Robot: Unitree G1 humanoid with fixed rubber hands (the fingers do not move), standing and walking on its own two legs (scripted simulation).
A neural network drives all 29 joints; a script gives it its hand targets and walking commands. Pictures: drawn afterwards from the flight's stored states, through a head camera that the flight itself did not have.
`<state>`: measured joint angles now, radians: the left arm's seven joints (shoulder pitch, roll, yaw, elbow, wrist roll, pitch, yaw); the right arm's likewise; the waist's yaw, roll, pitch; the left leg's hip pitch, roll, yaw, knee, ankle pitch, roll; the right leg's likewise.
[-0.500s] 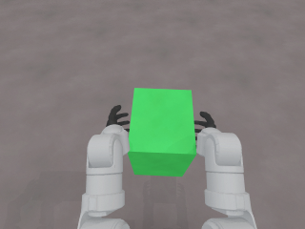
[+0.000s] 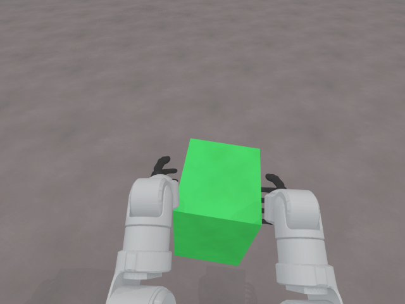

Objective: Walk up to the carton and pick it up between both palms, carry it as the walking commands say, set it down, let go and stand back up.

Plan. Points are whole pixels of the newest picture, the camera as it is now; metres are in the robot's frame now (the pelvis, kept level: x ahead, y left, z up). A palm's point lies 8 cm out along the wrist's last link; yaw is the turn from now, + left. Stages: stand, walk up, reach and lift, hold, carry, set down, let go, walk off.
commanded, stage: carry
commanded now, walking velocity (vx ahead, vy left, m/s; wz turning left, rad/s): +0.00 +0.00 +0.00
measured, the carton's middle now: (215, 204) +0.35 +0.01 +0.00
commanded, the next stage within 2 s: none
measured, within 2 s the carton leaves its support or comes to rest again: neither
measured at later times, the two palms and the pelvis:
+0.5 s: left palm (155, 170) +0.35 +0.13 +0.12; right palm (270, 185) +0.33 -0.10 +0.10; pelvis +0.03 +0.02 +0.00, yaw -1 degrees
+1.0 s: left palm (156, 169) +0.36 +0.13 +0.10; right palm (268, 183) +0.34 -0.10 +0.10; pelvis +0.04 +0.02 +0.00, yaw +0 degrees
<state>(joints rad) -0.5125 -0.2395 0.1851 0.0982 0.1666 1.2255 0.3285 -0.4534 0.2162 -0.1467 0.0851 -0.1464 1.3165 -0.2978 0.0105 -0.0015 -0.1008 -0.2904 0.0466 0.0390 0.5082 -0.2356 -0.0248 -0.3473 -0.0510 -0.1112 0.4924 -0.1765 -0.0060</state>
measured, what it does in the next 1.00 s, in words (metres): stands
